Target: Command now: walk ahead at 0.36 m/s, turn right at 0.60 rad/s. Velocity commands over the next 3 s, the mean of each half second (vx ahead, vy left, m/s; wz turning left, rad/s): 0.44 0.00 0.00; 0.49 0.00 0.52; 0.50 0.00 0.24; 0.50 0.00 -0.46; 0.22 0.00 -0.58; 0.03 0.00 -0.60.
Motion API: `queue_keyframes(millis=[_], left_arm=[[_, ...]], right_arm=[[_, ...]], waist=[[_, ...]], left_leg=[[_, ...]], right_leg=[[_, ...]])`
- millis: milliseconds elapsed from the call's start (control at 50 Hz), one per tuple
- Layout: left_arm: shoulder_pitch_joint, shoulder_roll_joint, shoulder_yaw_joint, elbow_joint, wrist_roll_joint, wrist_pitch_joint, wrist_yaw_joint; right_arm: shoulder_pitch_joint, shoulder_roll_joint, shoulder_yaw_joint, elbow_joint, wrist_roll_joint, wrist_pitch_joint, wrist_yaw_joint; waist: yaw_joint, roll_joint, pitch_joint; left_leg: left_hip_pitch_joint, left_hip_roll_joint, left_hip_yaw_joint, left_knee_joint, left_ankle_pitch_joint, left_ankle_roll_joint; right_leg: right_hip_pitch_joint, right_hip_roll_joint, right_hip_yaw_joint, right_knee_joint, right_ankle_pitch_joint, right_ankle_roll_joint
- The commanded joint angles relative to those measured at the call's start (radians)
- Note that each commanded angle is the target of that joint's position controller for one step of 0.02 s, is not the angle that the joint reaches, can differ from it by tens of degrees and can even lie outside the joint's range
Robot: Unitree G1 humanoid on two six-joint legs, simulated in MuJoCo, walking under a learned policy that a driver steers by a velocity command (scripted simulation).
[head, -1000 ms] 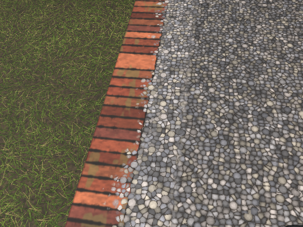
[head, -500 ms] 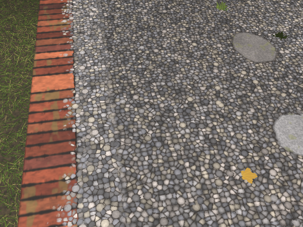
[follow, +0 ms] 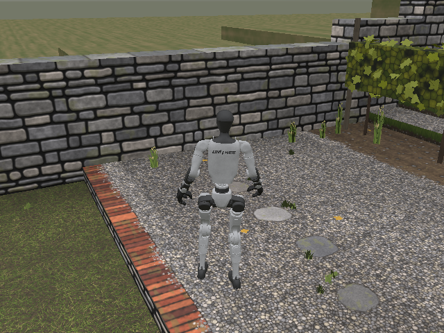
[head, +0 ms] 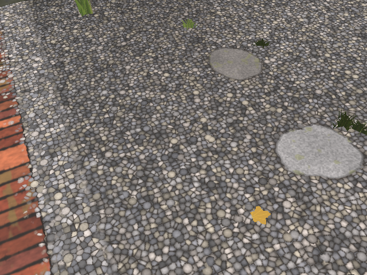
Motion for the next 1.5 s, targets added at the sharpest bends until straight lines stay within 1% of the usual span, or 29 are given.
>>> queue_keyframes(millis=[20, 80, 100, 120, 140, 160, 220, 340, 420, 480, 500, 520, 540, 580, 640, 880, 920, 960, 980, 1000, 1020, 1040, 1060, 1100, 1180, 1260, 1400, 1460, 1500], left_arm=[[-0.027, 0.187, 0.053, -0.063, -0.004, -0.011, -0.002], [-0.039, 0.100, 0.023, -0.059, 0.005, -0.010, -0.003], [-0.042, 0.019, -0.003, -0.066, 0.017, -0.015, -0.004], [-0.039, 0.023, -0.002, -0.114, -0.008, -0.031, 0.003], [-0.033, 0.104, 0.016, -0.102, -0.021, -0.045, 0.005], [-0.060, 0.139, 0.025, -0.090, -0.012, -0.053, -0.002], [-0.124, 0.107, 0.021, -0.082, 0.020, -0.084, -0.016], [-0.277, 0.013, -0.018, -0.101, 0.017, -0.110, -0.039], [-0.305, 0.070, 0.002, -0.101, -0.006, -0.119, -0.051], [-0.149, 0.134, 0.038, -0.063, -0.002, -0.122, -0.035], [0.008, 0.187, 0.056, -0.045, 0.012, -0.121, -0.022], [0.107, 0.277, 0.075, -0.014, 0.028, -0.105, -0.022], [0.108, 0.203, 0.060, -0.003, 0.022, -0.100, -0.029], [0.000, 0.107, 0.031, -0.005, 0.018, -0.098, -0.027], [-0.083, 0.058, 0.018, 0.012, 0.032, -0.101, -0.026], [-0.026, 0.192, 0.054, 0.117, -0.006, -0.093, -0.017], [-0.014, 0.223, 0.062, 0.123, -0.012, -0.079, -0.014], [-0.016, 0.243, 0.066, 0.121, -0.019, -0.062, -0.007], [0.000, 0.214, 0.053, 0.111, -0.009, -0.064, -0.002], [0.093, 0.079, 0.009, 0.059, 0.039, -0.077, -0.012], [0.051, 0.112, 0.000, 0.039, 0.025, -0.111, -0.025], [-0.063, 0.188, 0.022, 0.010, -0.017, -0.128, -0.034], [-0.101, 0.170, 0.012, -0.007, -0.022, -0.138, -0.033], [-0.088, 0.165, 0.016, 0.007, 0.017, -0.133, -0.018], [-0.081, 0.125, 0.006, 0.015, 0.036, -0.096, -0.016], [-0.197, 0.068, -0.022, 0.009, 0.027, -0.095, -0.030], [-0.352, 0.095, -0.020, -0.048, -0.002, -0.103, -0.064], [-0.292, 0.110, -0.012, -0.047, -0.002, -0.101, -0.077], [-0.075, 0.169, 0.026, 0.009, 0.005, -0.097, -0.069]], right_arm=[[-0.077, -0.085, -0.019, -0.091, 0.014, -0.040, 0.007], [0.078, -0.087, -0.026, -0.046, 0.002, -0.057, 0.002], [0.205, -0.124, -0.032, -0.024, -0.019, -0.059, -0.003], [0.290, -0.227, -0.053, 0.009, -0.048, -0.054, 0.005], [0.270, -0.192, -0.048, 0.008, -0.022, -0.055, 0.012], [0.234, -0.136, -0.028, 0.002, -0.002, -0.053, 0.009], [0.198, -0.099, -0.007, -0.018, -0.012, -0.038, -0.002], [0.258, -0.137, -0.013, 0.007, 0.007, -0.009, -0.030], [0.304, -0.157, -0.021, 0.018, 0.020, 0.008, -0.036], [0.285, -0.126, -0.013, 0.006, 0.014, 0.011, -0.036], [0.265, -0.065, 0.007, -0.019, -0.003, 0.007, -0.030], [0.375, 0.031, 0.037, -0.052, 0.010, -0.004, -0.034], [0.388, -0.053, 0.019, -0.039, 0.036, -0.007, -0.038], [0.257, -0.112, -0.001, -0.044, 0.028, 0.002, -0.035], [0.208, -0.066, 0.000, -0.061, 0.017, 0.021, -0.018], [-0.090, -0.036, 0.030, -0.182, 0.008, 0.018, 0.042], [-0.083, -0.066, 0.016, -0.197, 0.003, 0.023, 0.046], [0.100, -0.131, -0.023, -0.163, 0.002, 0.034, 0.038], [0.274, -0.191, -0.056, -0.121, 0.008, 0.045, 0.021], [0.297, -0.312, -0.077, -0.117, 0.017, 0.047, 0.004], [0.313, -0.276, -0.058, -0.160, 0.013, 0.030, 0.011], [0.288, -0.208, -0.039, -0.148, 0.001, 0.016, 0.017], [0.245, -0.187, -0.032, -0.140, 0.002, 0.007, 0.016], [0.131, -0.138, -0.015, -0.157, -0.012, 0.001, 0.011], [0.119, -0.138, -0.014, -0.138, -0.010, -0.007, -0.007], [0.158, -0.130, -0.004, -0.089, -0.009, -0.009, -0.021], [0.264, -0.164, -0.010, 0.005, -0.009, -0.010, -0.012], [0.244, -0.178, -0.017, 0.021, -0.007, 0.005, -0.021], [0.215, -0.166, -0.009, 0.006, -0.014, 0.017, -0.032]], waist=[[-0.010, -0.161, 0.018], [-0.089, -0.121, -0.022], [-0.129, -0.005, -0.088], [-0.109, 0.221, -0.069], [-0.101, 0.207, 0.026], [-0.087, 0.156, 0.098], [-0.075, 0.087, 0.094], [-0.112, 0.121, 0.054], [-0.096, 0.131, 0.039], [0.009, 0.115, -0.038], [0.085, 0.037, -0.163], [0.053, -0.270, -0.319], [0.053, -0.283, -0.270], [0.039, -0.139, -0.059], [-0.019, -0.150, 0.036], [0.023, -0.048, 0.111], [-0.003, -0.071, 0.075], [-0.119, -0.083, -0.044], [-0.202, -0.044, -0.131], [-0.115, 0.239, -0.218], [-0.146, 0.209, -0.418], [-0.176, 0.112, -0.297], [-0.143, 0.061, -0.169], [-0.056, 0.006, -0.068], [-0.022, 0.018, -0.028], [-0.080, 0.050, 0.012], [-0.147, 0.053, 0.090], [-0.103, 0.068, 0.058], [0.011, 0.042, -0.098]], left_leg=[[0.057, -0.021, 0.007, -0.091, -0.009, 0.016], [0.347, 0.030, 0.009, -0.216, 0.079, 0.060], [0.503, 0.188, -0.165, -0.261, -0.041, 0.114], [0.573, 0.351, -0.593, -0.403, -0.394, 0.262], [0.534, 0.404, -0.731, -0.457, -0.548, 0.330], [0.493, 0.372, -0.639, -0.447, -0.487, 0.320], [0.416, 0.251, -0.418, -0.453, -0.159, 0.273], [0.267, 0.143, -0.199, -0.439, 0.187, 0.247], [0.260, 0.193, -0.275, -0.398, 0.168, 0.221], [0.210, 0.138, -0.247, -0.214, 0.272, 0.153], [0.092, 0.079, -0.189, 0.048, 0.157, 0.115], [-0.205, -0.046, -0.062, 0.388, -0.240, 0.058], [-0.332, 0.006, -0.078, 0.561, -0.293, 0.048], [-0.353, 0.080, -0.052, 0.609, -0.128, 0.048], [-0.271, 0.130, -0.039, 0.538, -0.028, 0.041], [-0.200, 0.098, 0.077, 0.027, 0.255, 0.087], [-0.125, 0.044, 0.130, 0.003, 0.162, 0.126], [0.146, -0.044, 0.182, -0.039, 0.124, 0.182], [0.435, -0.043, 0.121, -0.056, 0.153, 0.221], [0.798, 0.226, -0.375, -0.096, 0.065, 0.374], [0.891, 0.356, -0.803, -0.288, -0.124, 0.485], [0.817, 0.327, -0.687, -0.336, -0.135, 0.417], [0.671, 0.286, -0.559, -0.343, -0.072, 0.382], [0.417, 0.215, -0.391, -0.355, 0.171, 0.342], [0.230, 0.168, -0.274, -0.402, 0.347, 0.353], [0.197, 0.114, -0.119, -0.419, 0.308, 0.284], [0.434, 0.238, -0.133, -0.400, 0.264, 0.259], [0.518, 0.252, -0.086, -0.311, 0.528, 0.222], [0.455, 0.176, 0.013, -0.030, 0.823, 0.169]], right_leg=[[-0.036, -0.218, 0.331, -0.155, -0.255, -0.171], [-0.159, -0.141, 0.270, -0.008, -0.272, -0.100], [-0.262, -0.065, 0.151, 0.248, -0.309, -0.042], [-0.506, 0.035, 0.011, 0.500, -0.355, 0.004], [-0.628, -0.016, 0.012, 0.659, -0.344, 0.022], [-0.669, -0.065, -0.010, 0.713, -0.250, 0.025], [-0.611, -0.130, -0.075, 0.641, -0.062, 0.042], [-0.325, -0.064, -0.164, 0.220, 0.120, 0.119], [-0.166, -0.047, -0.132, 0.085, 0.193, 0.107], [0.123, -0.074, -0.131, -0.006, 0.171, 0.039], [0.356, -0.225, 0.004, 0.003, 0.098, -0.022], [0.638, -0.476, 0.408, -0.051, -0.087, -0.166], [0.575, -0.496, 0.560, -0.135, -0.267, -0.197], [0.355, -0.407, 0.284, -0.161, -0.127, -0.142], [0.157, -0.326, 0.062, -0.236, 0.095, -0.121], [0.219, -0.341, -0.281, -0.254, 0.391, -0.080], [0.274, -0.345, -0.320, -0.151, 0.668, -0.059], [0.248, -0.315, -0.371, 0.141, 0.927, -0.026], [0.069, -0.281, -0.380, 0.397, 0.804, 0.010], [-0.375, -0.124, -0.367, 0.795, -0.077, 0.077], [-0.511, -0.027, -0.116, 0.978, -0.353, 0.083], [-0.598, -0.084, -0.065, 0.984, -0.260, 0.069], [-0.600, -0.123, -0.083, 0.904, -0.175, 0.057], [-0.473, -0.183, -0.079, 0.753, -0.082, 0.064], [-0.383, -0.177, -0.109, 0.608, -0.009, 0.117], [-0.338, -0.167, -0.144, 0.309, 0.310, 0.132], [-0.433, -0.141, -0.146, 0.120, 0.286, 0.042], [-0.366, -0.101, -0.173, 0.097, 0.148, -0.010], [-0.028, -0.040, -0.212, 0.071, 0.195, -0.065]])
Next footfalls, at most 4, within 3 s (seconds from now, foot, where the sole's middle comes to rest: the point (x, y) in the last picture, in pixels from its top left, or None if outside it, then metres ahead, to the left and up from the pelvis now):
0.08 left None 0.11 0.13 -0.78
0.50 right None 0.35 -0.13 -0.78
0.98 left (157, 249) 0.59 0.19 -0.78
1.50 right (179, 173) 0.94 0.12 -0.78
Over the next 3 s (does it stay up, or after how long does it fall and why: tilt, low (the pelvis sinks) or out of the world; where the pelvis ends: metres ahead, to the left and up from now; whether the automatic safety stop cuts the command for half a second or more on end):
stays up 1.23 0.30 -0.01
